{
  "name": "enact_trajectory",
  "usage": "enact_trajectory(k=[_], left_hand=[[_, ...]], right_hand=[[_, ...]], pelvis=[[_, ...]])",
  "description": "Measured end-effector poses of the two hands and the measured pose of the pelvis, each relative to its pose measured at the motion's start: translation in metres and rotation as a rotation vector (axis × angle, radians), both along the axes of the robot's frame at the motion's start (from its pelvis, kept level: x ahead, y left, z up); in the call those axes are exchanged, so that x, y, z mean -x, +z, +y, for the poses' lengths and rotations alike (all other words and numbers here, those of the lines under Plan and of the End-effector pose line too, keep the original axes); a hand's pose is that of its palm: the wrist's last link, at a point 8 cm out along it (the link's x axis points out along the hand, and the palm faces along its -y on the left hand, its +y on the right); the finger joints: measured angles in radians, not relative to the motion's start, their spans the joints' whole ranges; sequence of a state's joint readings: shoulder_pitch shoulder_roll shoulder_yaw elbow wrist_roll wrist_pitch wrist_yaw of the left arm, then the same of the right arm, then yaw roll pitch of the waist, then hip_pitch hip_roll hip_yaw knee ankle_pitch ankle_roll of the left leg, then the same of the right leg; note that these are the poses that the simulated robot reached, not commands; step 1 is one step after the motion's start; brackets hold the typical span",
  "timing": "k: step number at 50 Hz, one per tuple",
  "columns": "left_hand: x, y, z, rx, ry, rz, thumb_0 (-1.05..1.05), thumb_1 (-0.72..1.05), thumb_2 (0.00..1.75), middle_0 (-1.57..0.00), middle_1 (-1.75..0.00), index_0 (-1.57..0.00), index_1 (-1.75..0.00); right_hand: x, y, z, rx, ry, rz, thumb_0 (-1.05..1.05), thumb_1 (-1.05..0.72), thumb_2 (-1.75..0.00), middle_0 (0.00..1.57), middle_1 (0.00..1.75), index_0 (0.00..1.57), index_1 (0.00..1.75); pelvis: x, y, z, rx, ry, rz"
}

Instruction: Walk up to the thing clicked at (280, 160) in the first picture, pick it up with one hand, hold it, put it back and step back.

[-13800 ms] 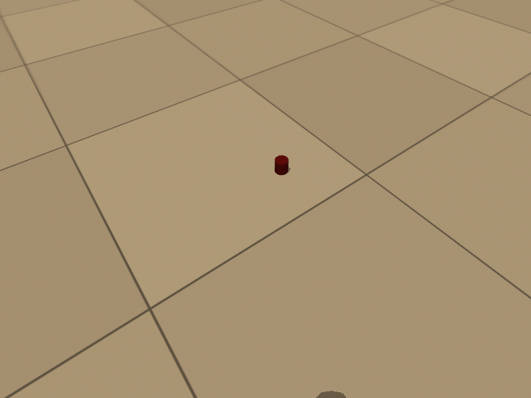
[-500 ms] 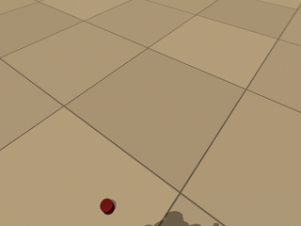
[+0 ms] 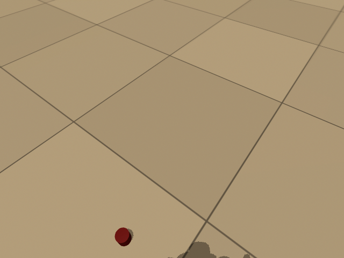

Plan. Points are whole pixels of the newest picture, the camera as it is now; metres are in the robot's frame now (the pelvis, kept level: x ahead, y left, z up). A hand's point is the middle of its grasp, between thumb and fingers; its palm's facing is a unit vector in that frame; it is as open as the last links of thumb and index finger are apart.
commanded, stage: stand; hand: left
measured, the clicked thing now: (123, 236) +0.33 +0.28 -0.74
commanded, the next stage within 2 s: walk up in 0.28 s
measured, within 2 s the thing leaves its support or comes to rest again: neither
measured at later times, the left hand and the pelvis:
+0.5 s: hand out of the picture +0.03 +0.30 -0.16, palm faces +0.00 -0.89 -0.45, open 7.4 cm; pelvis -0.05 +0.01 -0.02, yaw +2 degrees
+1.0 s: hand out of the picture -0.03 +0.37 -0.19, palm faces +0.02 -0.94 -0.35, open 7.4 cm; pelvis -0.10 +0.09 -0.02, yaw +3 degrees
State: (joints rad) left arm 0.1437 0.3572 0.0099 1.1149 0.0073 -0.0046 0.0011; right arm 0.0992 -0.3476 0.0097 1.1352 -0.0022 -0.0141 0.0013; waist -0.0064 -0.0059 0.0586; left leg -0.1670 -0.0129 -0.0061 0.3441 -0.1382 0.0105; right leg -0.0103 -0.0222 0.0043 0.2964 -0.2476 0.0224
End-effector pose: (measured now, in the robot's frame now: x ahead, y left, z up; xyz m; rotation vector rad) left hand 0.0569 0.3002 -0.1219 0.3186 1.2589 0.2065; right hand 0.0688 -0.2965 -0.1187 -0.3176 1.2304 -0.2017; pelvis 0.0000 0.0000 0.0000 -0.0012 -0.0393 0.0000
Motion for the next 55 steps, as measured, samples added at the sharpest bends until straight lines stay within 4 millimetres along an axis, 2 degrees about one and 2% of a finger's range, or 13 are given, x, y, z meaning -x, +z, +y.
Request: enact_trajectory(k=[15,21,26,29,32,37,41,44,49,55], left_hand=[[0.001,-0.001,0.000,0.006,0.000,-0.012,0.01,0.90,0.90,-0.21,-0.30,-0.21,-0.30],[0.011,0.001,0.017,-0.063,0.010,-0.031,0.01,0.90,0.89,-0.21,-0.30,-0.21,-0.30],[0.037,0.004,0.041,-0.129,0.004,-0.035,0.00,0.90,0.89,-0.21,-0.30,-0.21,-0.30],[0.052,0.008,0.060,-0.154,0.008,-0.019,0.01,0.90,0.89,-0.21,-0.30,-0.21,-0.30],[0.058,0.007,0.081,-0.164,0.004,-0.037,0.01,0.90,0.89,-0.21,-0.30,-0.21,-0.30],[0.065,-0.016,0.120,-0.133,0.024,-0.100,0.01,0.90,0.89,-0.21,-0.30,-0.21,-0.30],[0.080,-0.026,0.125,-0.077,0.072,-0.067,0.01,0.90,0.90,-0.21,-0.30,-0.21,-0.30],[0.090,-0.029,0.121,-0.029,0.088,-0.054,0.01,0.91,0.90,-0.21,-0.30,-0.20,-0.30],[0.099,-0.030,0.113,-0.002,0.047,-0.012,0.01,0.90,0.90,-0.21,-0.30,-0.21,-0.30],[0.090,-0.022,0.101,-0.023,-0.004,-0.047,0.01,0.90,0.90,-0.21,-0.30,-0.21,-0.30]], right_hand=[[0.002,0.002,0.000,0.005,-0.001,-0.010,0.00,-0.90,-0.90,0.20,0.30,0.20,0.30],[0.006,-0.008,-0.010,0.012,0.005,-0.004,0.00,-0.90,-0.90,0.20,0.30,0.20,0.30],[0.013,-0.016,-0.010,0.030,0.034,-0.004,0.00,-0.91,-0.90,0.20,0.30,0.20,0.30],[0.022,-0.013,0.001,0.027,0.036,-0.011,0.00,-0.91,-0.90,0.20,0.30,0.20,0.30],[0.038,-0.014,0.016,0.035,0.048,0.005,0.00,-0.91,-0.90,0.20,0.30,0.20,0.30],[0.065,-0.023,0.053,0.076,0.074,0.042,0.00,-0.91,-0.90,0.20,0.30,0.20,0.30],[0.080,-0.012,0.088,0.052,0.096,0.037,0.00,-0.91,-0.90,0.20,0.30,0.20,0.30],[0.081,-0.003,0.099,0.055,0.106,0.011,0.00,-0.90,-0.90,0.20,0.30,0.21,0.30],[0.080,0.006,0.090,0.096,0.087,-0.075,0.00,-0.90,-0.90,0.21,0.30,0.21,0.30],[0.101,0.009,0.050,0.154,0.062,-0.097,0.00,-0.90,-0.90,0.21,0.30,0.21,0.30]], pelvis=[[0.005,-0.001,0.002,0.002,0.000,-0.004],[0.032,-0.010,0.005,-0.002,0.016,-0.002],[0.055,-0.021,0.016,-0.001,0.027,-0.017],[0.064,-0.020,0.030,-0.010,0.043,-0.002],[0.073,-0.023,0.046,-0.009,0.070,0.017],[0.087,-0.041,0.078,-0.035,0.094,0.000],[0.089,-0.032,0.087,-0.003,0.106,-0.007],[0.091,-0.025,0.091,0.006,0.088,-0.001],[0.100,-0.024,0.093,0.008,0.056,-0.013],[0.114,-0.028,0.075,0.001,0.028,-0.020]])
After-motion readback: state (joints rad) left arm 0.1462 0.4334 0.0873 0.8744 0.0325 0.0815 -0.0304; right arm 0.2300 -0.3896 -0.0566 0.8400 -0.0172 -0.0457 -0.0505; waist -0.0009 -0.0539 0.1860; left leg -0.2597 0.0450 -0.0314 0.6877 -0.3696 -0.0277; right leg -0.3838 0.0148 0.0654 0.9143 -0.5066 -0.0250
